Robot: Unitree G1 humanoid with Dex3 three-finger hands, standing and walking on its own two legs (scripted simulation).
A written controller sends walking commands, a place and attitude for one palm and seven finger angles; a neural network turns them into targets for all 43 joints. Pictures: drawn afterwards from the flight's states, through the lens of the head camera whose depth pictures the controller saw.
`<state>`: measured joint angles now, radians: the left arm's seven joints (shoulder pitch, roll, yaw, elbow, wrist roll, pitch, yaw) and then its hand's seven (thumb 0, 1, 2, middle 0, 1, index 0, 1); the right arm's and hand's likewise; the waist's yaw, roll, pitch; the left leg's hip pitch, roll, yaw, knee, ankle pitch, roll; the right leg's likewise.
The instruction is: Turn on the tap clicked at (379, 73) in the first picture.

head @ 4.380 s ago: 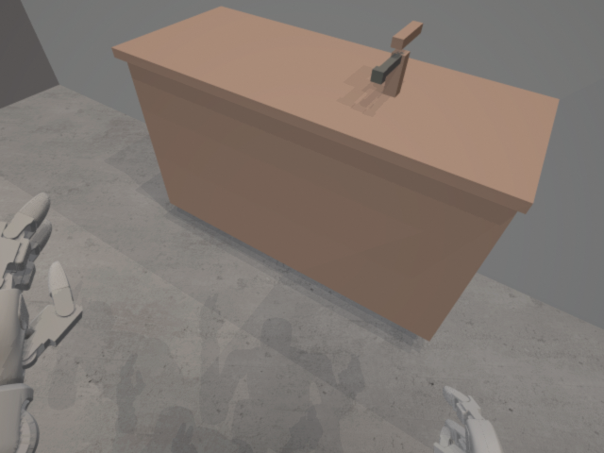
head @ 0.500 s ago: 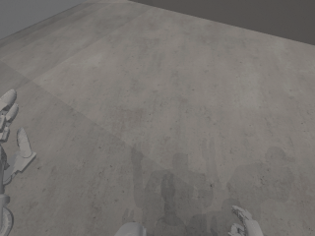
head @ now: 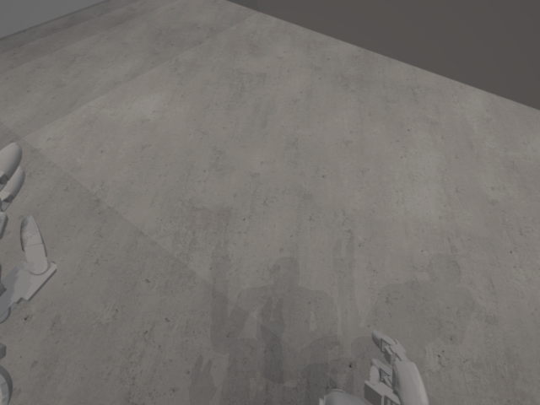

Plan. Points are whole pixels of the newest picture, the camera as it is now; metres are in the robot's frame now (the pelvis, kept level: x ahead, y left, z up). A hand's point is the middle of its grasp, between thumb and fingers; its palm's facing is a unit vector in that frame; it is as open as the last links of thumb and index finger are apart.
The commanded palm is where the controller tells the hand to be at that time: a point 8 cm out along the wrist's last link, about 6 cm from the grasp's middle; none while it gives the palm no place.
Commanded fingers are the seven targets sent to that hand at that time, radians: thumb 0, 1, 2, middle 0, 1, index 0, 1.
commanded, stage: walk around to get in front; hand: left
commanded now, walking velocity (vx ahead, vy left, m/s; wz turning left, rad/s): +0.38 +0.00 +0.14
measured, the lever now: out of the picture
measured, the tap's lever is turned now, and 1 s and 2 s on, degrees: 0 0 0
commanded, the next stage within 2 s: walk to a spot facing it in 0.32 s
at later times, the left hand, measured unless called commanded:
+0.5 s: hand (79, 170) +0.35 +0.26 +0.18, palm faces +0.53 -0.75 -0.40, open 7.4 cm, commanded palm +0.29 +0.29 +0.18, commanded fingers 0.00 0.90 0.90 -0.20 -0.30 -0.20 -0.30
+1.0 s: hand (205, 117) +0.48 +0.13 +0.16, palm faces +0.29 -0.83 -0.47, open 7.4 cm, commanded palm +0.41 +0.19 +0.18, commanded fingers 0.00 0.90 0.90 -0.20 -0.30 -0.20 -0.30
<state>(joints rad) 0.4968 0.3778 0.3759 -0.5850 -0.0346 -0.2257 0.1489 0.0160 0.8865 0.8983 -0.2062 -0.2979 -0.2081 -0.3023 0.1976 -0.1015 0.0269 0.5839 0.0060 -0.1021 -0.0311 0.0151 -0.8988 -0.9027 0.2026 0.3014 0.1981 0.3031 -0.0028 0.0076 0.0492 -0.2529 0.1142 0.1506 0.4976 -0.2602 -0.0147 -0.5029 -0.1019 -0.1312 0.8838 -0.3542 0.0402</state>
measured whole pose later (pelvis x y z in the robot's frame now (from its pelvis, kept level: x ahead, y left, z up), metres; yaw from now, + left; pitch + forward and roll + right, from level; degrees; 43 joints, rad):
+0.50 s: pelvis +0.16 +0.00 -0.02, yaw +7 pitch -1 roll +1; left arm 0.46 0.41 0.41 -0.61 -0.03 -0.24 0.19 0.01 0.88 0.90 -0.21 -0.30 -0.21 -0.30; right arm 0.19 -0.26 -0.08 0.56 0.01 -0.05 -0.08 0.02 -0.90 -0.90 0.20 0.30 0.19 0.30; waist 0.01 -0.06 0.10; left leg -0.39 0.07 0.19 0.63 -0.18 0.03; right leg -0.25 -0.14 -0.16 0.87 -0.51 0.02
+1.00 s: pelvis +0.22 -0.07 -0.01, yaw -5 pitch +0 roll +2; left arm 0.44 0.35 0.36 -0.56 -0.05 -0.17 0.14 0.02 0.88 0.90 -0.21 -0.30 -0.21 -0.30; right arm 0.10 -0.23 -0.01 0.60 0.01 -0.03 -0.02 0.02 -0.90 -0.90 0.20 0.30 0.20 0.30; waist 0.01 0.04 0.15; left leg -0.50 0.08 0.04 1.22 -0.46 -0.10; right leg -0.39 0.02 -0.09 0.63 -0.25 -0.11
